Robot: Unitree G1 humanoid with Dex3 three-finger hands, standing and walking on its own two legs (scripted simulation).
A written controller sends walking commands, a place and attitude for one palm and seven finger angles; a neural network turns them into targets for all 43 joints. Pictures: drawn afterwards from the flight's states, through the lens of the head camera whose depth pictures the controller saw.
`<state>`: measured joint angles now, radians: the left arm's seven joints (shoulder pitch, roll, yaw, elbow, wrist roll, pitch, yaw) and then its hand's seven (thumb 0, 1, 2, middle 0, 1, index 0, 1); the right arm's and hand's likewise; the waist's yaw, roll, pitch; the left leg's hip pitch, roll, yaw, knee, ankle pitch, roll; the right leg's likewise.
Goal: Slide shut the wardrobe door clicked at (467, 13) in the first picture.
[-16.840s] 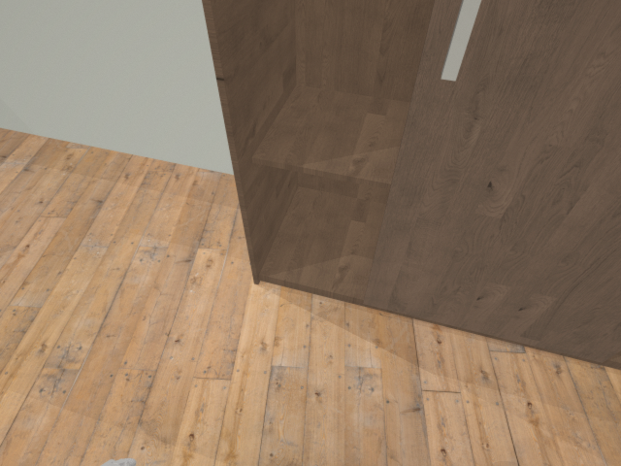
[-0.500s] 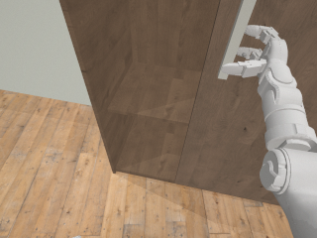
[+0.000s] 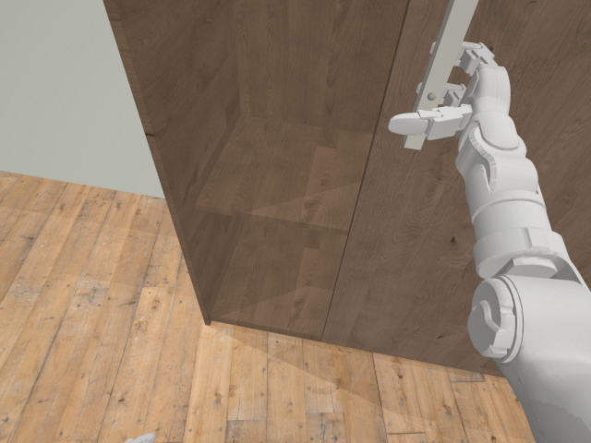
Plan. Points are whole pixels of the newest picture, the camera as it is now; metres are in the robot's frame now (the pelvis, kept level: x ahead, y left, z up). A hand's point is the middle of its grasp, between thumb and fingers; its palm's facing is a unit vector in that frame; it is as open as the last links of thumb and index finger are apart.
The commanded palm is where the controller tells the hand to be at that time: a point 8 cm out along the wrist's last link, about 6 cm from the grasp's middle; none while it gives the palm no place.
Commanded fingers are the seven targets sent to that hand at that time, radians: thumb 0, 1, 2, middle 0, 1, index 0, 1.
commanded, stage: slide the fingers in behind the handle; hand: right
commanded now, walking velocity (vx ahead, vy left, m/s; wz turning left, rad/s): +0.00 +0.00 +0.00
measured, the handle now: (434, 70) +0.54 -0.11 +0.26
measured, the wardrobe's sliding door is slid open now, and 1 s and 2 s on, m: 0.40 0.40 0.40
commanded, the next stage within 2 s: grip the handle and tug to test in 0.90 s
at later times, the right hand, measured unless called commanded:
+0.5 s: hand (417, 97) +0.49 -0.08 +0.25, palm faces +0.07 +1.00 +0.00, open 14.1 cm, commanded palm +0.46 -0.13 +0.24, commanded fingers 0.00 0.50 -0.30 0.30 1.20 0.30 1.20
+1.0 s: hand (418, 97) +0.49 -0.08 +0.25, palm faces +0.06 +1.00 +0.00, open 14.1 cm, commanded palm +0.46 -0.13 +0.24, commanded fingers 0.00 0.45 -0.32 0.31 1.21 0.31 1.21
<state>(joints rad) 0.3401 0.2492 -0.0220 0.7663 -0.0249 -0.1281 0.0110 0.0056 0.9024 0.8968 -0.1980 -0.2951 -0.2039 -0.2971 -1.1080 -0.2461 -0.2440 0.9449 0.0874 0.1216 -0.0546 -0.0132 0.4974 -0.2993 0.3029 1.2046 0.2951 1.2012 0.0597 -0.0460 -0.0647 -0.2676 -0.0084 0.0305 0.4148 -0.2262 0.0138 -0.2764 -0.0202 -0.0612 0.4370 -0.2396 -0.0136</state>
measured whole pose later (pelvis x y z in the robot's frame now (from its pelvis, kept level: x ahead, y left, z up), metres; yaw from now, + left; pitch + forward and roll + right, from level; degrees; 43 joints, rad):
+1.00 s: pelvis +0.00 +0.00 +0.00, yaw -1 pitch +5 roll +0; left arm 0.33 0.24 -0.02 0.79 -0.02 -0.13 0.00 0.01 0.90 0.90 -0.20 -0.30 -0.20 -0.30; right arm -1.16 -0.19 -0.19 0.98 0.09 0.13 -0.12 -0.01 0.50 -0.30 0.28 1.20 0.27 1.20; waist 0.05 -0.04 -0.06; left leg -0.28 0.00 0.04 0.43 -0.23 0.01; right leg -0.29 -0.01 -0.05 0.45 -0.24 -0.02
